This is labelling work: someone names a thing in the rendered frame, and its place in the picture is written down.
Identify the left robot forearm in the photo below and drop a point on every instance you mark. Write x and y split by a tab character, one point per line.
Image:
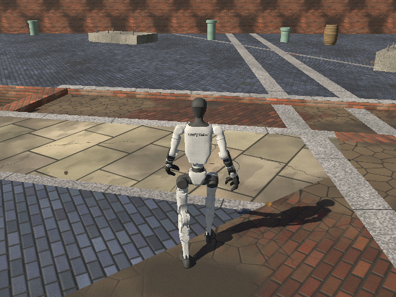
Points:
169	160

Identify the humanoid robot head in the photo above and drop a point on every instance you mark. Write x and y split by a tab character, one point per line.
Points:
199	106

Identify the robot left upper arm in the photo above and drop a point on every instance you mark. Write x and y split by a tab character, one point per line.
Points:
179	129

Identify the right robot forearm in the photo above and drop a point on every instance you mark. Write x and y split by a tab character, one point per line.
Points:
229	166

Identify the right robot hand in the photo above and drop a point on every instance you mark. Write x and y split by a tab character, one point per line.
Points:
235	182

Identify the robot right upper arm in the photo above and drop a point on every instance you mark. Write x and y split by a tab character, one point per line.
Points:
218	131

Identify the robot left shin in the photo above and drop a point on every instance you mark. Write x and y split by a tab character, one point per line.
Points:
184	236

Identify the left robot hand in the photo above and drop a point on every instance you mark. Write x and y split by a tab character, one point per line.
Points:
167	169

